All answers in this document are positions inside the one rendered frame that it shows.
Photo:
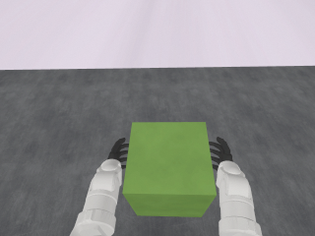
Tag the right robot forearm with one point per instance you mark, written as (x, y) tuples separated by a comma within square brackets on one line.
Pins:
[(237, 215)]

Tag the carton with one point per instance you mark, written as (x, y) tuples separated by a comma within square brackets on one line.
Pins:
[(169, 170)]

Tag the left robot forearm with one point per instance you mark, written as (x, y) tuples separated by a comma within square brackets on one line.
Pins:
[(98, 215)]

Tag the robot right hand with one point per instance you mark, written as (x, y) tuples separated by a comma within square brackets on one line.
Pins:
[(224, 153)]

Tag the robot left hand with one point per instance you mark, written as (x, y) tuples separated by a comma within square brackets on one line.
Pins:
[(117, 151)]

